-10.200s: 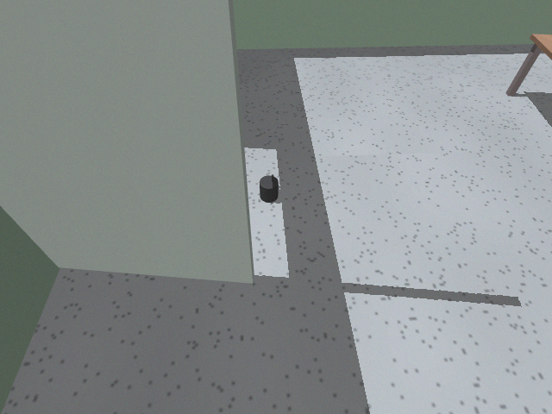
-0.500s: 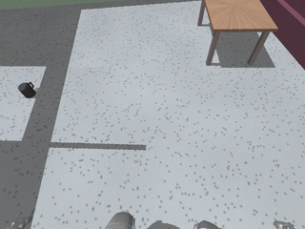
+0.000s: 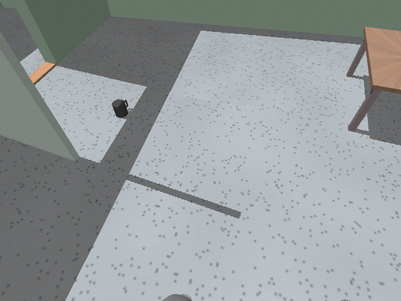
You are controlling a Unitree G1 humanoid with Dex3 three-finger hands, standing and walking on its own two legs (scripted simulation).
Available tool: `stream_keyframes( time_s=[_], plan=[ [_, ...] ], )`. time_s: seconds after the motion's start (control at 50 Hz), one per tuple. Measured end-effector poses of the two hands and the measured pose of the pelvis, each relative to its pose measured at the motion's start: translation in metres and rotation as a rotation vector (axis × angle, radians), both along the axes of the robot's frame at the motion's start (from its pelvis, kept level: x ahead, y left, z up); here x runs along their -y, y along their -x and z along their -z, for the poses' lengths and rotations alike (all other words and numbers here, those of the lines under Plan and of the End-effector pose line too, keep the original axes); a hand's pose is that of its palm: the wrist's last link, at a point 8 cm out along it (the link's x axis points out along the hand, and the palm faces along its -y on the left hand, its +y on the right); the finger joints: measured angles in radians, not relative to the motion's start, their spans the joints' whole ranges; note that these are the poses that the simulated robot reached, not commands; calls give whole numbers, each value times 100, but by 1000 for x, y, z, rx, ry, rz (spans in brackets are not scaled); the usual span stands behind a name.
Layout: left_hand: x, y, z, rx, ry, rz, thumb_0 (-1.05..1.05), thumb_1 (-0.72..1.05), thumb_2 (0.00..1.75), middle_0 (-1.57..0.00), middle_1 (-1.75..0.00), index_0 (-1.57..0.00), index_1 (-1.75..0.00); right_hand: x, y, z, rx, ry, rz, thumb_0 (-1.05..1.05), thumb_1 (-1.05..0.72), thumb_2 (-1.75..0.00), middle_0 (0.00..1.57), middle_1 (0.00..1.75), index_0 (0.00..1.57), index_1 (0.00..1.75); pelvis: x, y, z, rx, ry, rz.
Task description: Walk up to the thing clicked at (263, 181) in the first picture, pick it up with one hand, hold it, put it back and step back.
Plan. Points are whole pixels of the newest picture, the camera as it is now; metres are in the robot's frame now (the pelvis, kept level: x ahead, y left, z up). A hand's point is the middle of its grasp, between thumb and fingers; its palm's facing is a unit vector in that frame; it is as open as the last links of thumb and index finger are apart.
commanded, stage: walk up
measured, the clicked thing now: (121, 107) +1.45 +0.69 -0.70
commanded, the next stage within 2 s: stand in 1.70 s
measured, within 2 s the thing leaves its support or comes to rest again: neither
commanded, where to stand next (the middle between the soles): +0.13 +0.01 m, yaw +18 degrees
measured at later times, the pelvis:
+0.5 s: pelvis +0.05 +0.04 +0.00, yaw +12 degrees
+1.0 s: pelvis +0.04 +0.00 +0.00, yaw +18 degrees
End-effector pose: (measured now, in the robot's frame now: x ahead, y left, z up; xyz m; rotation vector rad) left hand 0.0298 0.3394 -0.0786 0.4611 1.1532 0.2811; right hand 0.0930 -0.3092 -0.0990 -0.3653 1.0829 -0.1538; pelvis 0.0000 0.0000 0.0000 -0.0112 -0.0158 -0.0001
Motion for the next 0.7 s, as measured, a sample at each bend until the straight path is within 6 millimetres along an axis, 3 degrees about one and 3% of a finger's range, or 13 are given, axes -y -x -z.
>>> stream_keyframes(
  time_s=[0.12, 0.2, 0.28, 0.34, 0.4, 0.48, 0.6, 0.7],
  plan=[
    [14, 20, -15, 9, 33, -103, 1, 90, 90, -21, -30, -21, -30, -8, -31, -5, -51, -8, -109, 1, -91, -90, 21, 30, 20, 30, -2, -14, -17, 11, -38, -83],
    [14, 30, -15, -22, 62, -147, 1, 90, 90, -21, -30, -21, -30, -15, -55, -9, -52, 5, -143, 1, -91, -90, 21, 30, 20, 30, -9, -26, -20, 18, -44, -117],
    [5, 36, 2, -47, 94, -195, 0, 90, 90, -21, -30, -21, -30, -33, -81, -10, -48, 34, -182, 1, -91, -90, 21, 30, 20, 30, -20, -37, -12, 24, -33, -153],
    [-6, 38, 25, -66, 124, -231, 0, 90, 90, -21, -30, -21, -30, -49, -102, -6, -12, 67, -204, 1, -91, -90, 21, 30, 20, 30, -32, -44, 2, 30, -28, -177],
    [-9, 32, 43, -79, 154, -262, 1, 90, 90, -20, -30, -20, -30, -65, -115, -8, 26, 83, -227, 1, -91, -90, 21, 30, 20, 30, -39, -45, 7, 39, -37, -193],
    [-8, 17, 49, -62, 190, -258, 1, 91, 90, -20, -30, -20, -30, -75, -123, -20, 63, 89, -224, 1, -91, -90, 21, 30, 20, 30, -41, -47, 3, 42, -12, -210],
    [-8, 7, 50, -12, 187, -273, 0, 91, 90, -20, -30, -20, -30, -70, -132, -26, 82, 102, -255, 1, -90, -90, 21, 30, 21, 30, -32, -45, 3, 33, -4, -240],
    [-1, 20, 45, -28, 135, -296, 0, 91, 90, -20, -30, -20, -30, -51, -138, -13, 76, 88, -269, 1, -90, -90, 21, 30, 21, 30, -15, -42, 10, 16, -6, -260]
  ],
)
